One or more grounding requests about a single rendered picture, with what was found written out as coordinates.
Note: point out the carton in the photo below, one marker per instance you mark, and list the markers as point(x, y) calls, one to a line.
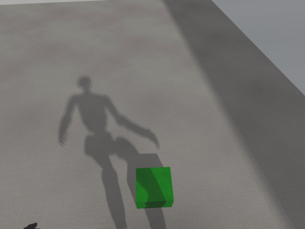
point(154, 187)

